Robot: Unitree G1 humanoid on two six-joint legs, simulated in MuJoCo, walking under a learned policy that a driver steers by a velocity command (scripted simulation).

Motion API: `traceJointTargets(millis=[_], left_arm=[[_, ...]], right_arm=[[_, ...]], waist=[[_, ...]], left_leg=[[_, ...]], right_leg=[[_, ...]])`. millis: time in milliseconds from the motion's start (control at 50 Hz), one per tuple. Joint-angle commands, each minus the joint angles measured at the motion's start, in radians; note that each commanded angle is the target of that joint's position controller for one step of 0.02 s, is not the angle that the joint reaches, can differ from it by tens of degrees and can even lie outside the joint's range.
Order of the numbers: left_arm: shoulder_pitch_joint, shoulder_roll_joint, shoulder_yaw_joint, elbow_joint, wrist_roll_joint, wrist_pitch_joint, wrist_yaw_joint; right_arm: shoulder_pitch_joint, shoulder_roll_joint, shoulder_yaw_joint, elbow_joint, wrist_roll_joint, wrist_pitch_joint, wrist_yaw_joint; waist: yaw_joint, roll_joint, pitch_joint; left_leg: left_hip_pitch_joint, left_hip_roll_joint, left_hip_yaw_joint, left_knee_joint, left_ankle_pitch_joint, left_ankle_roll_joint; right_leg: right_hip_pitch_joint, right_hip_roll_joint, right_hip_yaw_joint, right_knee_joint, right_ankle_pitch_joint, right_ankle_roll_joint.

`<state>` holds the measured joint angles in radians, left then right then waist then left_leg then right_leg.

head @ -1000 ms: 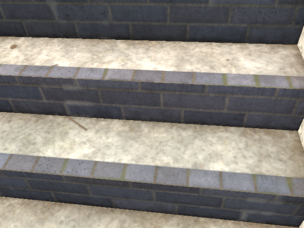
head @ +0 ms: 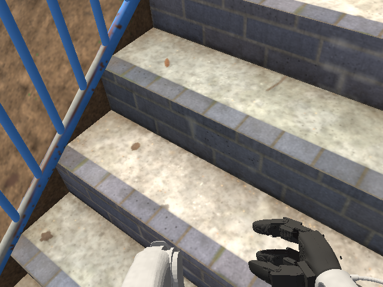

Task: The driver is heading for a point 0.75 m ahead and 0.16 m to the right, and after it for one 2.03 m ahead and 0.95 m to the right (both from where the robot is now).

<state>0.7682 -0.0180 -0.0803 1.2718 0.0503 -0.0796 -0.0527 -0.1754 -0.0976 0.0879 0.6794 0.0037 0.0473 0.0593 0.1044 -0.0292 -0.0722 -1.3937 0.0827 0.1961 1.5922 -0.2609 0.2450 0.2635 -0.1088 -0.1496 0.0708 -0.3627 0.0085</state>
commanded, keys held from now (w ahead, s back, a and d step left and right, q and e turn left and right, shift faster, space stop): w+e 0.62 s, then e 0.18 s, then q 0.20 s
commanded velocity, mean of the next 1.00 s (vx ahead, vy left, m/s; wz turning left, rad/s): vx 0.40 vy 0.00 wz -0.38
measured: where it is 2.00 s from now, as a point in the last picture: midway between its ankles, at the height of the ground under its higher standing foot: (281, 109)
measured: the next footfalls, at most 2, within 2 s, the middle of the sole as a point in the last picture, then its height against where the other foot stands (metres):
left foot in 0.04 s outside the picture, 0.19 m higher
right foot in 0.56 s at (306, 284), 0.19 m higher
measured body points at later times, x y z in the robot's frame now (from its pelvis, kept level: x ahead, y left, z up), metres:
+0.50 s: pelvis +0.27 +0.00 +0.21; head +0.26 -0.02 +0.66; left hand +0.53 +0.11 +0.12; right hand +0.20 -0.17 +0.04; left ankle +0.25 +0.10 -0.54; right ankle +0.35 -0.16 -0.27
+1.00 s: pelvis +0.45 -0.08 +0.38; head +0.44 -0.07 +0.83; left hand +0.54 +0.11 +0.23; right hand +0.53 -0.36 +0.28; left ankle +0.55 +0.01 -0.05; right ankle +0.36 -0.15 -0.35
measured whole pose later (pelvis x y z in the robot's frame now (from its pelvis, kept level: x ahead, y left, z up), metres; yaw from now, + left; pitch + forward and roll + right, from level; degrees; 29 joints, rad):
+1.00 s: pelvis +0.45 -0.08 +0.38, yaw -24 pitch +5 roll -2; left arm 0.35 0.13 0.00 1.03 0.09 -0.09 -0.04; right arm 0.06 -0.21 0.01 0.89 -0.01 -0.05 0.04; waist 0.04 0.02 -0.13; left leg -1.27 -0.02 -0.07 2.09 -0.37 0.07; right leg -0.27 0.09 0.03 0.52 -0.33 -0.05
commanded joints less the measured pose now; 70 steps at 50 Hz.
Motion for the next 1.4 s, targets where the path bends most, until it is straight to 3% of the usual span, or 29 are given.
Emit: traceJointTargets(millis=[20,40,60,80,100,120,160,200,240,300,380,440,520,620,660,680,720,780,840,900,960,1120,1200,1260,1280,1300,1320,1340,1400], left_arm=[[-0.042,0.365,0.075,-0.092,-0.132,-0.065,0.109],[-0.055,0.434,0.075,-0.028,0.115,-0.059,-0.097],[-0.154,0.374,0.093,-0.101,0.089,-0.067,-0.145],[0.057,0.272,0.102,-0.049,0.058,-0.057,-0.172],[-0.054,0.283,0.135,-0.036,-0.027,-0.044,-0.166],[-0.186,0.215,0.137,-0.076,-0.035,-0.050,-0.149],[-0.333,0.145,0.112,-0.138,0.000,-0.049,-0.100],[-0.373,0.083,0.090,-0.204,-0.015,-0.003,-0.073],[-0.447,0.070,0.084,-0.257,-0.041,0.035,-0.061],[-0.540,0.096,0.062,-0.329,-0.050,0.042,-0.072],[-0.731,0.244,0.081,-0.433,-0.027,0.052,-0.047],[-0.876,0.221,0.066,-0.480,-0.022,0.089,-0.020],[-0.923,0.168,0.045,-0.528,-0.007,0.139,-0.059],[-0.633,0.236,0.067,-0.494,-0.049,0.078,-0.005],[-0.278,0.440,0.121,-0.400,0.005,0.080,0.030],[-0.171,0.505,0.151,-0.369,0.021,0.081,0.030],[-0.228,0.367,0.140,-0.255,0.015,0.050,0.002],[-0.575,0.193,0.085,-0.270,-0.041,0.017,-0.010],[-0.660,0.199,0.082,-0.308,-0.014,-0.007,-0.016],[-0.583,0.225,0.080,-0.332,0.032,-0.024,-0.002],[-0.346,0.293,0.104,-0.258,0.043,-0.015,0.020],[-0.240,0.205,0.065,-0.179,0.093,-0.016,-0.022],[-0.334,0.275,0.071,-0.229,-0.010,-0.016,-0.056],[-0.373,0.431,0.104,-0.242,-0.019,-0.066,-0.056],[-0.264,0.392,0.131,-0.204,-0.095,-0.075,0.028],[-0.251,0.355,0.130,-0.238,-0.133,-0.088,0.046],[-0.360,0.214,0.092,-0.249,0.029,-0.050,-0.062],[-0.371,0.292,0.164,-0.243,-0.010,-0.035,-0.088],[-0.403,0.193,0.129,-0.220,-0.047,-0.048,-0.057]], right_arm=[[0.340,-0.023,-0.044,0.034,0.074,-0.050,-0.068],[0.143,-0.098,-0.040,-0.065,0.020,0.035,0.022],[0.431,-0.201,-0.088,0.045,-0.008,0.027,0.016],[0.682,-0.271,-0.103,0.169,-0.049,0.016,0.021],[0.801,-0.312,-0.143,0.231,-0.089,-0.001,0.005],[0.715,-0.286,-0.133,0.292,-0.063,-0.044,-0.005],[0.425,-0.092,-0.076,0.306,-0.014,-0.073,0.014],[0.261,0.047,-0.032,0.330,-0.078,-0.093,0.041],[0.208,0.035,-0.036,0.341,-0.065,-0.113,0.022],[0.278,-0.002,-0.026,0.397,-0.112,-0.131,0.000],[0.468,-0.132,-0.035,0.407,-0.145,-0.134,0.008],[0.742,-0.117,-0.022,0.480,-0.172,-0.126,0.013],[0.549,-0.205,-0.043,0.395,-0.066,-0.149,0.065],[0.636,-0.306,-0.095,0.399,-0.122,-0.175,0.036],[0.412,-0.299,-0.126,0.294,-0.082,-0.146,0.061],[0.397,-0.249,-0.128,0.287,-0.047,-0.127,0.076],[0.336,-0.125,-0.111,0.251,-0.028,-0.130,0.050],[0.309,-0.131,-0.093,0.198,-0.058,-0.127,0.001],[0.305,-0.190,-0.100,0.185,-0.025,-0.104,-0.025],[0.385,-0.152,-0.094,0.252,-0.009,-0.109,0.017],[0.197,-0.173,-0.089,0.175,-0.008,-0.112,-0.012],[-0.063,-0.101,-0.037,0.022,-0.056,-0.057,-0.021],[-0.238,-0.070,-0.012,-0.054,-0.067,0.032,0.032],[0.057,-0.109,-0.033,0.024,-0.030,-0.033,0.060],[0.497,-0.093,-0.082,0.122,-0.012,-0.082,-0.025],[0.603,-0.192,-0.117,0.158,-0.018,-0.096,-0.064],[0.693,-0.311,-0.104,0.226,-0.104,-0.064,-0.020],[0.793,-0.368,-0.137,0.282,-0.106,-0.078,0.002],[0.403,-0.203,-0.105,0.325,-0.026,-0.107,0.013]], waist=[[-0.258,-0.183,0.030],[-0.312,-0.406,-0.269],[-0.378,-0.069,-0.348],[-0.292,0.090,-0.552],[-0.338,0.070,-0.320],[-0.273,0.048,-0.137],[-0.145,-0.099,-0.120],[-0.022,-0.157,-0.032],[0.026,-0.056,0.034],[0.031,0.039,0.046],[-0.047,0.048,-0.012],[-0.158,0.124,0.027],[-0.070,0.194,-0.002],[-0.017,0.203,-0.283],[0.112,-0.114,-0.228],[0.101,-0.161,-0.307],[0.008,-0.172,-0.126],[-0.181,0.026,-0.099],[-0.227,0.079,-0.123],[-0.191,-0.010,-0.085],[-0.063,-0.010,-0.005],[-0.009,0.016,0.111],[-0.051,-0.129,0.066],[-0.191,-0.161,-0.100],[-0.282,-0.117,-0.166],[-0.309,0.130,-0.263],[-0.354,0.376,-0.464],[-0.335,0.357,-0.261],[-0.136,0.057,-0.069]], left_leg=[[1.029,-0.172,0.075,-0.321,-0.107,-0.028],[1.310,-0.176,-0.099,-0.509,0.157,-0.054],[1.644,-0.007,-0.419,-0.708,0.189,0.058],[1.666,0.232,-0.991,-1.067,0.090,0.169],[1.367,0.298,-1.159,-1.249,-0.108,0.176],[1.141,0.279,-1.039,-1.273,-0.279,0.146],[1.010,0.276,-0.798,-1.205,-0.297,0.123],[0.813,0.274,-0.494,-1.226,-0.100,0.008],[0.722,0.225,-0.266,-1.320,0.028,-0.043],[0.819,0.166,-0.139,-1.371,-0.037,-0.067],[0.991,0.086,0.016,-1.382,-0.041,-0.095],[1.378,0.232,-0.089,-1.420,0.118,-0.045],[1.182,0.286,0.072,-1.551,0.715,0.047],[1.327,0.236,0.095,-1.050,1.570,-0.001],[0.664,0.021,-0.011,-0.527,0.656,-0.135],[0.568,-0.066,-0.231,-0.061,0.272,-0.193],[0.253,-0.189,-0.488,0.341,0.265,-0.116],[0.209,-0.138,-0.421,0.415,0.108,-0.064],[0.248,-0.055,-0.299,0.250,0.048,-0.148],[0.414,-0.057,-0.220,0.373,0.050,-0.211],[-0.050,-0.071,-0.340,0.587,-0.145,-0.183],[-0.249,0.073,-0.229,0.346,0.140,-0.038],[0.380,0.022,-0.013,-0.008,-0.307,-0.090],[0.649,-0.125,-0.001,-0.340,-0.237,-0.073],[1.001,-0.084,-0.172,-0.405,-0.401,-0.046],[1.226,0.102,-0.548,-0.638,-0.437,-0.015],[1.416,0.175,-1.031,-1.050,-0.372,0.034],[1.257,0.198,-1.116,-1.165,-0.527,-0.081],[0.915,0.236,-0.767,-1.071,-0.224,-0.048]], right_leg=[[-0.465,-0.192,0.052,0.310,1.886,-0.136],[-0.534,-0.224,0.136,0.378,2.104,-0.207],[-0.827,-0.087,0.218,0.819,1.513,-0.169],[-0.883,0.107,0.375,1.193,0.524,-0.166],[-0.961,0.152,0.496,1.785,0.513,-0.130],[-1.096,0.135,0.478,2.029,0.562,-0.136],[-1.250,0.092,0.394,2.234,0.490,-0.213],[-1.270,0.018,0.365,2.143,0.507,-0.302],[-1.277,0.013,0.330,2.165,0.290,-0.326],[-1.490,0.087,0.318,2.440,0.204,-0.383],[-1.550,0.070,0.212,2.067,0.389,-0.317],[-1.866,0.027,0.259,1.998,0.260,-0.280],[-1.317,0.060,-0.030,1.581,-0.044,-0.208],[-0.823,0.200,0.162,1.134,0.119,-0.249],[-0.403,0.050,0.704,0.649,0.235,-0.406],[-0.356,-0.034,1.000,0.446,0.488,-0.367],[-0.432,0.003,0.765,0.529,0.461,-0.242],[-0.633,0.057,0.562,0.527,0.543,-0.259],[-0.702,0.037,0.386,0.446,0.717,-0.228],[-0.814,0.062,0.256,0.362,0.709,-0.176],[-0.345,-0.137,0.414,0.343,0.651,-0.265],[-0.342,-0.159,0.295,0.091,0.039,-0.257],[-0.745,-0.204,0.192,-0.129,0.156,-0.278],[-0.355,-0.195,0.100,0.148,1.278,-0.228],[-0.452,-0.121,0.064,0.519,1.445,-0.146],[-0.736,-0.029,0.068,0.846,1.240,-0.087],[-1.033,0.150,0.394,1.125,0.370,-0.125],[-1.145,0.214,0.569,1.543,0.439,-0.133],[-1.281,0.150,0.462,2.061,0.512,-0.208]])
